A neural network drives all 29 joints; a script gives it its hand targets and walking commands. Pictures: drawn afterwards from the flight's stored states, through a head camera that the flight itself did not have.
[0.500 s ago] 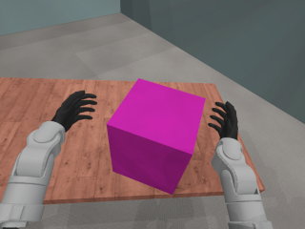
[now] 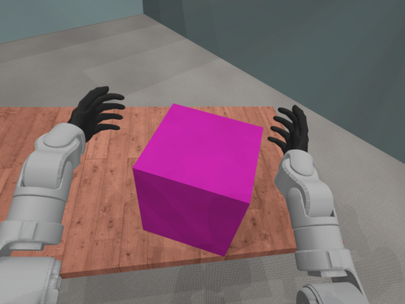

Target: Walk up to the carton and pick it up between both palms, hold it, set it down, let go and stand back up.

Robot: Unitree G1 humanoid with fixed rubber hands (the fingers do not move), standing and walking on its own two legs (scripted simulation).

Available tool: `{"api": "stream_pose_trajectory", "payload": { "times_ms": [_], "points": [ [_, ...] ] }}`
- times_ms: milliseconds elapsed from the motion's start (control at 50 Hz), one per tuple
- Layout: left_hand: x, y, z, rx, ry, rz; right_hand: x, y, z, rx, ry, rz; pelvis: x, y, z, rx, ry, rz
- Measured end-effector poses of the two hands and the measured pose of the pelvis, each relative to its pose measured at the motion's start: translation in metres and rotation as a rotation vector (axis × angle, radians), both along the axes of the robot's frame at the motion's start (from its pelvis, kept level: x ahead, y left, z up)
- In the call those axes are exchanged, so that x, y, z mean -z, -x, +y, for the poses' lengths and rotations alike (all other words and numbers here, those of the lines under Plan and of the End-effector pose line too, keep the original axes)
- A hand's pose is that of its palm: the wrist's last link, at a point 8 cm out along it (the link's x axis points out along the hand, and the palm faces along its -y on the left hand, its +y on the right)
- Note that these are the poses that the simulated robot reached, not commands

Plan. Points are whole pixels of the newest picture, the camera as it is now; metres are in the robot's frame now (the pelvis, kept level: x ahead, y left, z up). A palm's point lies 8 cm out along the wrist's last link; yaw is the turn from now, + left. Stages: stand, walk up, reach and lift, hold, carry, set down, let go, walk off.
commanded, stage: reach and lift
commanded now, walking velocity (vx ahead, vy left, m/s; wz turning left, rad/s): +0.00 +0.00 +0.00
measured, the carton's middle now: (199, 181) +0.37 -0.01 +0.00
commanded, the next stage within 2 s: none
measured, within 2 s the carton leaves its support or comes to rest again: neither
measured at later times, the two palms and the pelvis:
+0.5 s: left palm (97, 108) +0.43 +0.19 +0.16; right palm (298, 150) +0.35 -0.19 +0.14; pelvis +0.00 +0.00 +0.00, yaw +0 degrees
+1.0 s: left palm (112, 148) +0.43 +0.18 +0.05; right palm (273, 178) +0.35 -0.17 +0.04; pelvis -0.01 +0.02 -0.01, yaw +0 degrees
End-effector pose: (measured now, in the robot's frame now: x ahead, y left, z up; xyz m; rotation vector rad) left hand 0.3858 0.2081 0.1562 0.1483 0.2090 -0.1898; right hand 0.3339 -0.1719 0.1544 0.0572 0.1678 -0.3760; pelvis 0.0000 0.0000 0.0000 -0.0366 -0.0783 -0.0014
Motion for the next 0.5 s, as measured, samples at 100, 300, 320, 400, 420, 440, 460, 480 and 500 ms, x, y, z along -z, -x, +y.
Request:
{"api": "stream_pose_trajectory", "payload": {
  "times_ms": [100, 300, 320, 400, 420, 440, 460, 480, 500],
  "points": [
    [-0.012, -0.016, -0.007, 0.004, 0.005, -0.009, -0.017, -0.012, -0.002, 0.003, -0.011, -0.025, 0.000, 0.002, 0.001, 0.000, 0.001, -0.002],
    [-0.029, -0.042, -0.022, 0.021, 0.023, -0.030, -0.017, -0.023, -0.008, 0.014, -0.014, 0.013, 0.000, 0.001, 0.002, 0.000, 0.002, -0.002],
    [-0.028, -0.043, -0.023, 0.022, 0.023, -0.029, -0.014, -0.023, -0.010, 0.018, -0.016, 0.018, 0.000, 0.001, 0.002, 0.000, 0.002, -0.002],
    [-0.018, -0.047, -0.022, 0.009, 0.026, 0.002, -0.001, -0.020, -0.015, 0.033, -0.021, 0.042, 0.000, 0.002, 0.001, 0.000, 0.002, -0.002],
    [-0.014, -0.047, -0.020, 0.004, 0.026, 0.010, 0.003, -0.019, -0.016, 0.038, -0.023, 0.046, 0.000, 0.002, 0.001, 0.000, 0.002, -0.002],
    [-0.011, -0.046, -0.019, 0.002, 0.026, 0.015, 0.005, -0.018, -0.017, 0.043, -0.024, 0.045, 0.000, 0.002, 0.001, 0.000, 0.002, -0.002],
    [-0.009, -0.045, -0.018, 0.000, 0.026, 0.015, 0.009, -0.016, -0.019, 0.046, -0.025, 0.044, 0.000, 0.002, 0.001, 0.000, 0.002, -0.002],
    [-0.007, -0.045, -0.017, -0.003, 0.025, 0.013, 0.012, -0.015, -0.019, 0.047, -0.027, 0.045, 0.000, 0.002, 0.001, 0.000, 0.002, -0.003],
    [-0.004, -0.045, -0.016, -0.007, 0.026, 0.010, 0.016, -0.014, -0.020, 0.046, -0.029, 0.051, 0.000, 0.003, 0.001, 0.000, 0.002, -0.003]
  ]
}}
